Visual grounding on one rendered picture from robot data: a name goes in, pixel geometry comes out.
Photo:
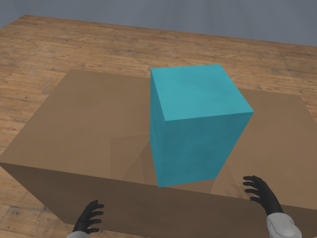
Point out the pedestal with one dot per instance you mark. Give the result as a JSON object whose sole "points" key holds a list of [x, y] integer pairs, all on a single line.
{"points": [[90, 140]]}

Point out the left robot hand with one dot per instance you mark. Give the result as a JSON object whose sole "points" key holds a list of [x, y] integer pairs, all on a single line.
{"points": [[84, 220]]}

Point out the right robot hand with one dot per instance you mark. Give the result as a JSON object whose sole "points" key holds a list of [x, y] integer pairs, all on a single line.
{"points": [[267, 198]]}

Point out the carton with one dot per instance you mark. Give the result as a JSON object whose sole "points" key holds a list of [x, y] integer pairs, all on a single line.
{"points": [[197, 115]]}

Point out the right robot forearm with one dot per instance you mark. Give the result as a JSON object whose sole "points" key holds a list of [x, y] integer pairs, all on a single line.
{"points": [[281, 225]]}

